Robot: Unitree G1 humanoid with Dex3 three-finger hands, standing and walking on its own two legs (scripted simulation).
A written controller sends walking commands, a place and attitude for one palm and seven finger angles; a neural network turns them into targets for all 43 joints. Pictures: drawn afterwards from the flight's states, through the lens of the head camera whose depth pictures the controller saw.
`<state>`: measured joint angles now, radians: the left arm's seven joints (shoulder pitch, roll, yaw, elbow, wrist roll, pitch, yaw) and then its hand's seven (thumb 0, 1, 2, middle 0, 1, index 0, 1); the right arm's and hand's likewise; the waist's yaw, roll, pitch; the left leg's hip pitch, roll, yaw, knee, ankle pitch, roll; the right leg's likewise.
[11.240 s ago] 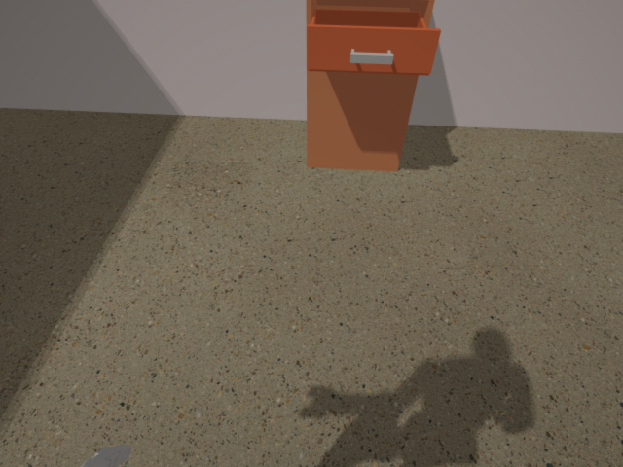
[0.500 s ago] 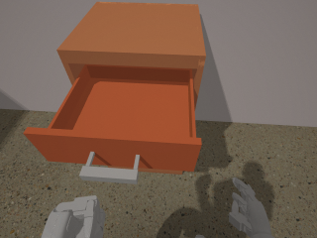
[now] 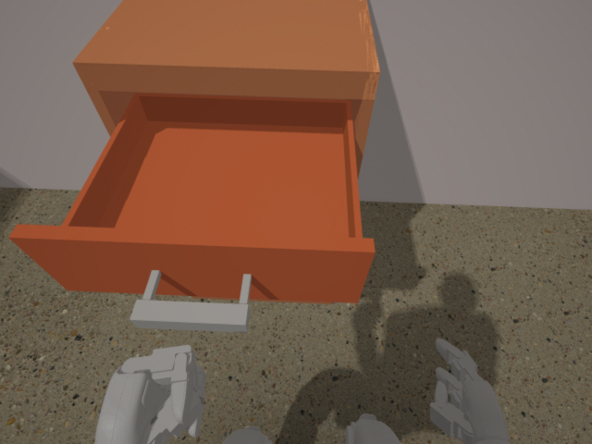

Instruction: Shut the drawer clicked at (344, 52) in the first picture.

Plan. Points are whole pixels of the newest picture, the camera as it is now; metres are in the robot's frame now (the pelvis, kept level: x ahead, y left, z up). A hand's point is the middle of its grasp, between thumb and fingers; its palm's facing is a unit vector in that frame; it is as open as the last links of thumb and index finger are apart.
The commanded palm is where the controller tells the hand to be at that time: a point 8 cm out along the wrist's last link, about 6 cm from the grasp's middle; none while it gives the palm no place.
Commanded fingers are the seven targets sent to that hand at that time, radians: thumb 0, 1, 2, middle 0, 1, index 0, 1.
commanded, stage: bring the fist close to the handle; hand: left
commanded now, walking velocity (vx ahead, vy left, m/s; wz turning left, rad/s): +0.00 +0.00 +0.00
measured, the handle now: (196, 298) +0.29 +0.15 +0.05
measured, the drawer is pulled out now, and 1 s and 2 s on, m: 0.30 0.30 0.20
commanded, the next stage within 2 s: push the drawer shut in 0.70 s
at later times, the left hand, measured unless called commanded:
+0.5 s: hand (215, 379) +0.19 +0.11 +0.05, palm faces -0.01 -1.00 -0.02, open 3.3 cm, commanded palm +0.16 +0.16 +0.05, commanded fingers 0.00 0.90 0.90 -1.40 -1.60 -1.40 -1.60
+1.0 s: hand (211, 372) +0.20 +0.11 +0.05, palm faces -0.01 -1.00 -0.02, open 3.3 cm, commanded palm +0.18 +0.16 +0.05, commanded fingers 0.00 0.90 0.90 -1.40 -1.60 -1.40 -1.60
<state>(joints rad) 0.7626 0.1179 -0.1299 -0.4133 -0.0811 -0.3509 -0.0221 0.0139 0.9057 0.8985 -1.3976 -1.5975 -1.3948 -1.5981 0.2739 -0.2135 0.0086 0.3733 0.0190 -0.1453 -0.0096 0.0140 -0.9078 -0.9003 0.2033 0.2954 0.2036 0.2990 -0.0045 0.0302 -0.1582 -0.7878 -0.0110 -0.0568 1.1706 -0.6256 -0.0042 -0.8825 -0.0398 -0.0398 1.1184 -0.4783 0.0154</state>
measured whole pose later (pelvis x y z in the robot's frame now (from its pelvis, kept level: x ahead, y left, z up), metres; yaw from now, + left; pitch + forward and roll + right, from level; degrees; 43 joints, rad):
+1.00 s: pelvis +0.00 +0.00 -0.02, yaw +0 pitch +18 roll -1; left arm 0.56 0.13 -0.10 -0.27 -0.08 -0.38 -0.01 0.01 0.90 0.90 -1.40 -1.60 -1.40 -1.60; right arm 0.24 -0.22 0.02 0.38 0.01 -0.11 -0.01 0.01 -0.91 -0.90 0.20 0.30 0.20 0.30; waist -0.02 0.03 -0.18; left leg -0.91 -0.01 -0.07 1.25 -0.65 -0.01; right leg -1.01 -0.04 -0.05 1.19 -0.50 0.01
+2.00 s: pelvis -0.02 +0.00 +0.00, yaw +1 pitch +17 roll -1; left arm -0.04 0.15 -0.05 0.21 -0.10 -0.34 0.04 -0.01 0.88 0.99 -1.40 -1.60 -1.40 -1.60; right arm 0.23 -0.25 0.03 0.53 0.01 -0.10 -0.01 0.01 -0.91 -0.90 0.20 0.30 0.20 0.30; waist -0.04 0.02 -0.13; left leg -0.89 -0.03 -0.06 1.16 -0.57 0.00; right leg -0.97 -0.05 -0.04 1.10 -0.42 0.02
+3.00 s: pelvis -0.03 -0.01 +0.00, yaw -1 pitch +21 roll +0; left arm -0.67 0.25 0.21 0.92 -0.09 -0.47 -0.02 -0.02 0.85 0.98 -1.40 -1.60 -1.40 -1.60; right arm 0.29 -0.26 0.02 0.64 -0.01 -0.05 -0.01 0.01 -0.91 -0.90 0.20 0.30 0.20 0.30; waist -0.12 0.02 -0.11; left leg -0.97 -0.01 -0.04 1.14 -0.54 -0.01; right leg -1.07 -0.04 -0.02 1.08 -0.38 0.01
